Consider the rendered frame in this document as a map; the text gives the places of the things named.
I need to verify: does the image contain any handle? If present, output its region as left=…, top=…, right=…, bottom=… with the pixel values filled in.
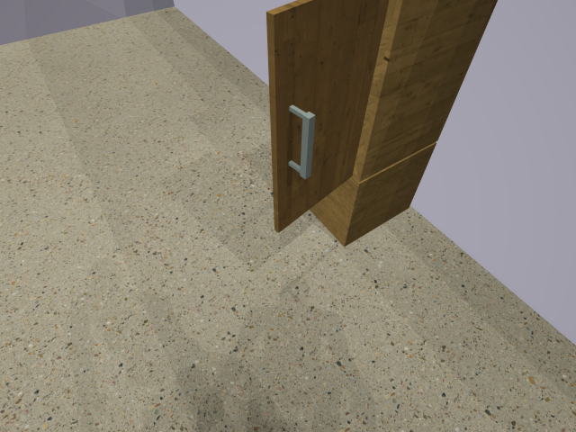
left=289, top=105, right=316, bottom=180

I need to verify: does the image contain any cupboard door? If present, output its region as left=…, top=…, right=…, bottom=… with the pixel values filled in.
left=266, top=0, right=389, bottom=233

